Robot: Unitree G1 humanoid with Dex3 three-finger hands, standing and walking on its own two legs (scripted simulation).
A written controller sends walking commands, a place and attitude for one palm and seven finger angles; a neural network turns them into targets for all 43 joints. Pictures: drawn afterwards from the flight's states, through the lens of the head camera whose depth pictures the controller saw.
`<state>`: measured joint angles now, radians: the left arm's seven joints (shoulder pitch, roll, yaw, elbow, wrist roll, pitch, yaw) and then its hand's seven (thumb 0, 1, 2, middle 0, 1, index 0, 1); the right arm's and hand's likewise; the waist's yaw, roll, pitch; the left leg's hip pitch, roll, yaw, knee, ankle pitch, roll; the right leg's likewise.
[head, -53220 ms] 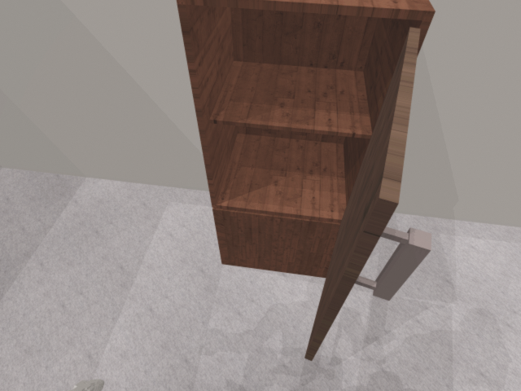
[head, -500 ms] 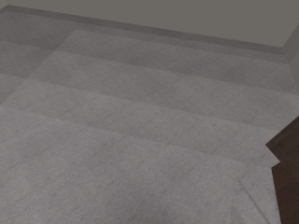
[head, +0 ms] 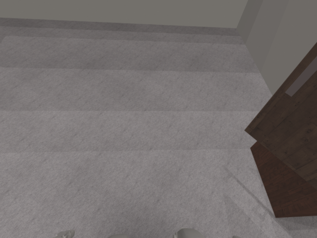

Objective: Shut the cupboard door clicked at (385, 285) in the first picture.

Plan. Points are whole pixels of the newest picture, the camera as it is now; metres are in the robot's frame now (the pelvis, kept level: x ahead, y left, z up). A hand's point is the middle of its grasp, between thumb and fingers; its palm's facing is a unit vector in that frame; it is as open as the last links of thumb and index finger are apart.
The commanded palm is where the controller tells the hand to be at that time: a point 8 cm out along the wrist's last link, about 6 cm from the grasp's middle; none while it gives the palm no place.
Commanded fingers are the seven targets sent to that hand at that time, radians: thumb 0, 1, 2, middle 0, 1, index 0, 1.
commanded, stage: turn to face it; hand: left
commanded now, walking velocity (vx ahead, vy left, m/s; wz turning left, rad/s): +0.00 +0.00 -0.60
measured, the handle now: (307, 73) +0.60 -0.44 +0.09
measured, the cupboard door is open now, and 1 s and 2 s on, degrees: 37 37 37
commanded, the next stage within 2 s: take the last steps up to it in 1.24 s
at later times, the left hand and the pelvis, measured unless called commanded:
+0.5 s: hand (105, 227) +0.16 +0.15 -0.16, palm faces -0.29 -0.93 -0.24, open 7.4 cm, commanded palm none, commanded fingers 0.00 0.90 0.90 -0.20 -0.30 -0.20 -0.30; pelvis +0.01 -0.01 +0.00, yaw -17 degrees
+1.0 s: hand (131, 202) +0.23 +0.09 -0.15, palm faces -0.54 -0.79 -0.29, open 7.4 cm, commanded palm none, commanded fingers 0.00 0.90 0.90 -0.20 -0.30 -0.20 -0.30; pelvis +0.02 -0.02 -0.01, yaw -34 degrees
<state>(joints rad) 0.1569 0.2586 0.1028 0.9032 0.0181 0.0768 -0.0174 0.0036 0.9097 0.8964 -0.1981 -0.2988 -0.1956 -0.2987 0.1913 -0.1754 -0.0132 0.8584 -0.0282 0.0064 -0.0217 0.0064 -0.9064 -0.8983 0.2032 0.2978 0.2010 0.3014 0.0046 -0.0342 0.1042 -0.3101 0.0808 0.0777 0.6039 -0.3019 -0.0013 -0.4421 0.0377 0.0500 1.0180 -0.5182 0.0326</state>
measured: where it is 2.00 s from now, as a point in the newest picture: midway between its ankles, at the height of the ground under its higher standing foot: outside the picture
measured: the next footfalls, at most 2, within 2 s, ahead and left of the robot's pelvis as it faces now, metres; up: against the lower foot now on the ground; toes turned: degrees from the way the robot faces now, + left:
right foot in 0.26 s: +0.02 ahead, -0.13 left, +0.00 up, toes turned -14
left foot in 0.58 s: +0.11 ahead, +0.10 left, +0.00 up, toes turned -17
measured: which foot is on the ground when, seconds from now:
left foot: down 0.00-0.26, up 0.28-0.56, down 0.58-0.92, up 0.94-1.00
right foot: up 0.00-0.24, down 0.26-0.58, up 0.60-0.90, down 0.92-1.00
